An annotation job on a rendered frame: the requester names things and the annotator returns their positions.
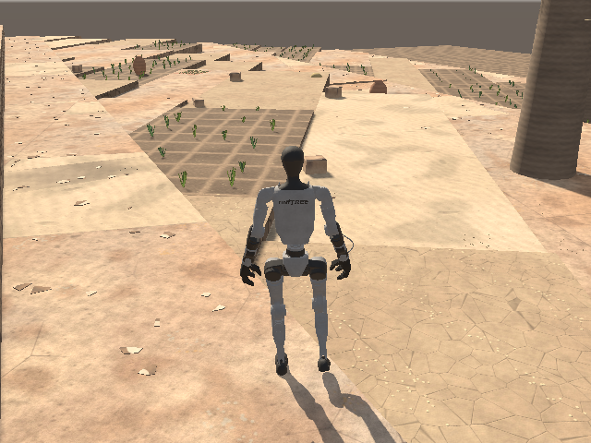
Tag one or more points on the robot left hand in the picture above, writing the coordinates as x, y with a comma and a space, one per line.
245, 272

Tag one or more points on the robot right hand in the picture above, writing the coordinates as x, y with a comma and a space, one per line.
346, 266

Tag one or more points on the left robot forearm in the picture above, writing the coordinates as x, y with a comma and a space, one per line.
251, 249

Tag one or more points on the right robot upper arm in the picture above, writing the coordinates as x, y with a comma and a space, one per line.
323, 194

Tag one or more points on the right robot forearm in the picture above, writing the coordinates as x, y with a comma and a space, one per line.
339, 245

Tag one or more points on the left robot upper arm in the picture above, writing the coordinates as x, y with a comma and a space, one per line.
264, 196

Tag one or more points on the left robot shin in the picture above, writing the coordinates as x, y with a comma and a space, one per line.
278, 333

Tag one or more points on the robot left thigh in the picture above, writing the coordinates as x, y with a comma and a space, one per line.
273, 271

